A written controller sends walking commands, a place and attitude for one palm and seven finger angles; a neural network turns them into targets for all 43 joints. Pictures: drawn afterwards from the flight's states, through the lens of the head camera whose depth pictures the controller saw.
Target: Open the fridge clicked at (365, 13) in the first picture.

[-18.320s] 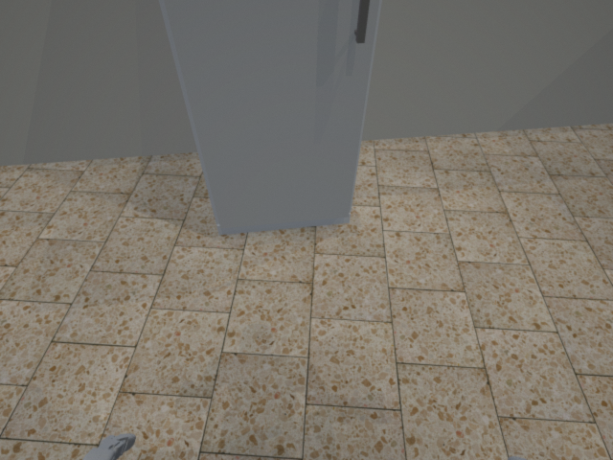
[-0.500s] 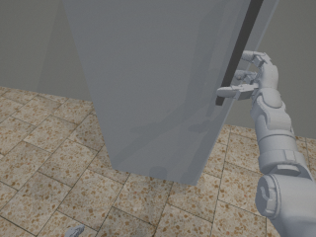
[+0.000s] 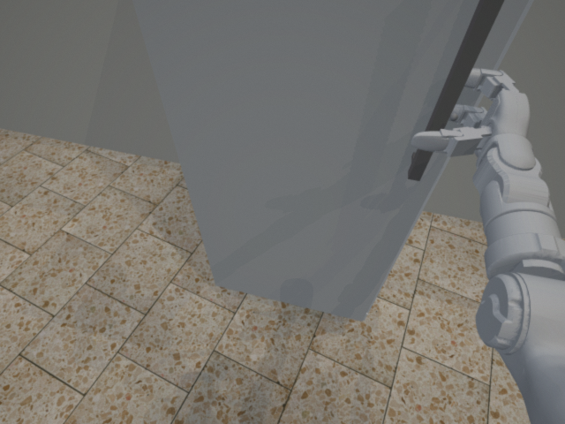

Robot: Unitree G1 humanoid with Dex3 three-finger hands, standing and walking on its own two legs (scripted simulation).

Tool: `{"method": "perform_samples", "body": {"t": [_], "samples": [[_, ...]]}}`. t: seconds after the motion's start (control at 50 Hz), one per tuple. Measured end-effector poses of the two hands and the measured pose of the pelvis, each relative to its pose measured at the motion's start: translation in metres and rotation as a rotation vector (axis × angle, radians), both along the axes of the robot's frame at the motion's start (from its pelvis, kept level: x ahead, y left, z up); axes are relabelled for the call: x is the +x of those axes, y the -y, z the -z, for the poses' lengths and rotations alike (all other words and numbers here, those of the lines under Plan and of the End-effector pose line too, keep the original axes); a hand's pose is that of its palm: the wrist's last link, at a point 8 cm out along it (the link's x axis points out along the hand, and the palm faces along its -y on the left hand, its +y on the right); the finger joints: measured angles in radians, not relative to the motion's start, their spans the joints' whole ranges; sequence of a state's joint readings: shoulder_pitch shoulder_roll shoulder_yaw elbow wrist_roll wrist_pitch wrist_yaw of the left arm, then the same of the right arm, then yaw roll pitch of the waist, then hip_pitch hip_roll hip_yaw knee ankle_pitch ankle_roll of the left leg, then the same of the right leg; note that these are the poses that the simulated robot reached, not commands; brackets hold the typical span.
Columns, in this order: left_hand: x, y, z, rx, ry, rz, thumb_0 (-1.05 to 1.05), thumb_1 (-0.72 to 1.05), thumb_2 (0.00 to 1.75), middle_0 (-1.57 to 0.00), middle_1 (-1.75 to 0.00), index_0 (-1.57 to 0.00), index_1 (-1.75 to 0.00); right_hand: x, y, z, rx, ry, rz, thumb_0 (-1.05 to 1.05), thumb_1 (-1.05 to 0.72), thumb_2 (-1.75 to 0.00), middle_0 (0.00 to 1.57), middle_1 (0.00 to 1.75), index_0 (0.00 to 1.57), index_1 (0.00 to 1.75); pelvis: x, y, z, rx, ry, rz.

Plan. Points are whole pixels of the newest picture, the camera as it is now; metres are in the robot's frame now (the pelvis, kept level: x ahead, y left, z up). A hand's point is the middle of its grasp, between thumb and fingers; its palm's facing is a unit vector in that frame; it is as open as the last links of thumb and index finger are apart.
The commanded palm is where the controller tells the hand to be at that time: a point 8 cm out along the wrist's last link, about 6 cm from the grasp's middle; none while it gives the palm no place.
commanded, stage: slide the fingers in behind the handle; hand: right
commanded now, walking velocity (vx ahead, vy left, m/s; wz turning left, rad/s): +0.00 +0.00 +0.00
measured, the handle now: (457, 68) +0.54 -0.15 +0.25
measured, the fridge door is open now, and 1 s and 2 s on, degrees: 0 0 0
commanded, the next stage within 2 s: grip the handle and tug to test in 1.76 s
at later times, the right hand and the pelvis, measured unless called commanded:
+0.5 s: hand (442, 118) +0.49 -0.14 +0.20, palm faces +0.12 +0.99 +0.02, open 14.0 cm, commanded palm +0.46 -0.18 +0.20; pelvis +0.00 -0.01 +0.00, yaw +0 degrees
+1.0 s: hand (426, 116) +0.49 -0.12 +0.20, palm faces +0.15 +0.99 +0.00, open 14.0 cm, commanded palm +0.46 -0.16 +0.20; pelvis +0.01 +0.00 +0.00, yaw +0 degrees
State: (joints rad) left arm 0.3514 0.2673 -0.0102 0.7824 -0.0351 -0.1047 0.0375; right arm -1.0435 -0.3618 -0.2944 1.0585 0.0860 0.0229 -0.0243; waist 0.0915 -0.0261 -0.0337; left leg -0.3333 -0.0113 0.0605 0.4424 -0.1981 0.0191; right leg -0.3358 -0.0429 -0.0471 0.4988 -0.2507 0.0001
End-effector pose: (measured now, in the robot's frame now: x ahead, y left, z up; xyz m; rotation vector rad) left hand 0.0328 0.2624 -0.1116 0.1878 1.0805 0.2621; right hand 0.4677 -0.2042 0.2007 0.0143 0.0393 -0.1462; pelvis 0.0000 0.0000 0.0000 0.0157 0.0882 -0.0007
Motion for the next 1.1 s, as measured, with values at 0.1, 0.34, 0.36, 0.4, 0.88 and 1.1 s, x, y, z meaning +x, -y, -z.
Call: {"method": "perform_samples", "body": {"t": [0.1, 0.34, 0.36, 0.4, 0.88, 1.1], "samples": [[-0.008, 0.001, -0.001, -0.002, 0.003, -0.023, 0.01, 0.90, 0.90, -0.20, -0.30, -0.20, -0.30, -0.001, 0.003, 0.002, 0.007, 0.019, 0.000, -0.01, 0.50, -0.30, 0.34, 1.23, 0.36, 1.24, 0.000, 0.001, 0.000, 0.001, 0.001, -0.010], [0.007, 0.010, -0.002, -0.011, 0.040, -0.005, 0.01, 0.90, 0.90, -0.20, -0.30, -0.20, -0.30, -0.011, 0.003, 0.003, -0.006, 0.008, -0.017, -0.01, 0.50, -0.30, 0.30, 1.21, 0.30, 1.20, -0.001, 0.007, 0.000, 0.006, 0.014, -0.002], [0.010, 0.011, -0.002, -0.011, 0.045, 0.001, 0.01, 0.90, 0.90, -0.20, -0.30, -0.20, -0.30, -0.011, 0.001, 0.003, -0.003, 0.009, -0.021, -0.01, 0.50, -0.30, 0.30, 1.20, 0.30, 1.20, -0.001, 0.008, 0.000, 0.006, 0.014, -0.001], [0.015, 0.013, -0.002, -0.011, 0.055, 0.012, 0.01, 0.90, 0.90, -0.20, -0.30, -0.20, -0.30, -0.010, -0.004, 0.002, 0.006, 0.011, -0.026, -0.01, 0.50, -0.30, 0.30, 1.20, 0.30, 1.20, -0.001, 0.008, 0.000, 0.006, 0.013, 0.002], [0.038, 0.017, 0.002, -0.046, 0.071, 0.041, 0.01, 0.90, 0.90, -0.20, -0.30, -0.20, -0.30, -0.008, -0.037, -0.002, 0.004, -0.005, -0.003, -0.01, 0.50, -0.30, 0.28, 1.20, 0.30, 1.20, 0.007, 0.002, -0.001, -0.002, 0.022, 0.001], [0.037, 0.005, 0.001, -0.035, 0.074, 0.037, 0.01, 0.90, 0.90, -0.20, -0.30, -0.20, -0.30, -0.010, -0.039, -0.003, -0.014, 0.006, 0.005, -0.01, 0.50, -0.30, 0.26, 1.20, 0.27, 1.20, 0.006, -0.004, -0.002, -0.004, 0.024, 0.004]]}}
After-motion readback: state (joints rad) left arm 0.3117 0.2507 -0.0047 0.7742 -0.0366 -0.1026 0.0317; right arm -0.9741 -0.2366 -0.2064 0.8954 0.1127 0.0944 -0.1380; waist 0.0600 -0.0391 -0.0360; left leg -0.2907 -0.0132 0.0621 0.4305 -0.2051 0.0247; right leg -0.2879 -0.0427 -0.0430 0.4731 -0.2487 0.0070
